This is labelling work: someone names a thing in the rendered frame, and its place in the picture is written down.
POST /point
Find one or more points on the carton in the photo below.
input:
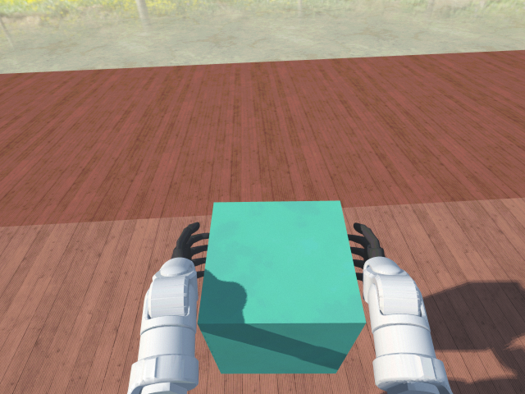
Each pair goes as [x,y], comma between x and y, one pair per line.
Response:
[280,292]

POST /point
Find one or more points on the robot right forearm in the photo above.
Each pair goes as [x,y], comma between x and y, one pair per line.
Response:
[405,360]

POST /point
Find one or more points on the left robot hand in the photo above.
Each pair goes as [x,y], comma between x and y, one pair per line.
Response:
[185,241]

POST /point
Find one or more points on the robot left forearm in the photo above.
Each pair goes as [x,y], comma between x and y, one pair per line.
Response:
[166,362]

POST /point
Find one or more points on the right robot hand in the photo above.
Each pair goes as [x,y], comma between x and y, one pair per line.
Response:
[369,242]

